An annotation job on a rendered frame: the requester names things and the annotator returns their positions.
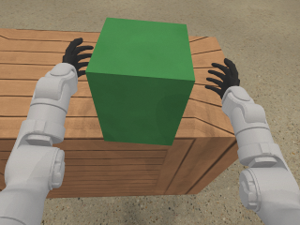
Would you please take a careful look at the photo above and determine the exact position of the robot right forearm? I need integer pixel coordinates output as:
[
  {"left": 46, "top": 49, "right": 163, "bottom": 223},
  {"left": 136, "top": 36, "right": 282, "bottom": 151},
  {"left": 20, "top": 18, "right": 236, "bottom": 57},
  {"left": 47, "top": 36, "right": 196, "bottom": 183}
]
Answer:
[{"left": 221, "top": 85, "right": 300, "bottom": 200}]

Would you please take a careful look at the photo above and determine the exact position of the left robot upper arm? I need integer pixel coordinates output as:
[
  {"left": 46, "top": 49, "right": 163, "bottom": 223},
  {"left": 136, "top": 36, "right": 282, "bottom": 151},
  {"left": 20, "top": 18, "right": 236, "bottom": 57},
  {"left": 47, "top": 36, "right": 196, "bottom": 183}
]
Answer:
[{"left": 0, "top": 144, "right": 66, "bottom": 225}]

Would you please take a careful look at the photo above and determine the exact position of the left robot hand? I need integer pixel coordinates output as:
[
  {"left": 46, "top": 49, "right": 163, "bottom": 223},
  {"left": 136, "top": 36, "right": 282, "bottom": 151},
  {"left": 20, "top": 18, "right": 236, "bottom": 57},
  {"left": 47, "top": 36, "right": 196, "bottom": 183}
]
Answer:
[{"left": 62, "top": 37, "right": 94, "bottom": 78}]

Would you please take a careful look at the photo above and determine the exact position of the pedestal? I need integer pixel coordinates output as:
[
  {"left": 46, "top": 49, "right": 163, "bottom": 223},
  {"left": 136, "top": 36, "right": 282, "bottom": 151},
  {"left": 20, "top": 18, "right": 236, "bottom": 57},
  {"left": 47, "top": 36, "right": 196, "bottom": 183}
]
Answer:
[{"left": 0, "top": 28, "right": 239, "bottom": 199}]

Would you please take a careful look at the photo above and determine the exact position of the robot left forearm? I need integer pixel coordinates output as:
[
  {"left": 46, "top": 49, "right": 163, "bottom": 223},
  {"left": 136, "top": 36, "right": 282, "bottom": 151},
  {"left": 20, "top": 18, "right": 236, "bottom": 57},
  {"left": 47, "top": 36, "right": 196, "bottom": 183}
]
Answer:
[{"left": 4, "top": 63, "right": 78, "bottom": 185}]

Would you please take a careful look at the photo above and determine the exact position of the carton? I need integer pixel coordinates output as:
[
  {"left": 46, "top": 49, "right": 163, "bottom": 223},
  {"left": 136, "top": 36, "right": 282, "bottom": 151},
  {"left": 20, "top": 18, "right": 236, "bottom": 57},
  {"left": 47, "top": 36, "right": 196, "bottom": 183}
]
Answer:
[{"left": 85, "top": 17, "right": 195, "bottom": 146}]

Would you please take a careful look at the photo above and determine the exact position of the right robot upper arm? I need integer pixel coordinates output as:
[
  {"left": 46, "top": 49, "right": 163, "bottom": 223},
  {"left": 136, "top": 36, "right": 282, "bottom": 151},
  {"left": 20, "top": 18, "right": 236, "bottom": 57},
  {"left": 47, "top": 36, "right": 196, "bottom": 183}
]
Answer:
[{"left": 239, "top": 167, "right": 300, "bottom": 225}]

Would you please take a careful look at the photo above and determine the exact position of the right robot hand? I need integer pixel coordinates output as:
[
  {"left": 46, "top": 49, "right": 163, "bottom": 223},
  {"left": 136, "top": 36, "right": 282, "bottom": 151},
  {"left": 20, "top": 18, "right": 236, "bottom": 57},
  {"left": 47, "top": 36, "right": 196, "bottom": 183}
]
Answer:
[{"left": 205, "top": 58, "right": 240, "bottom": 99}]

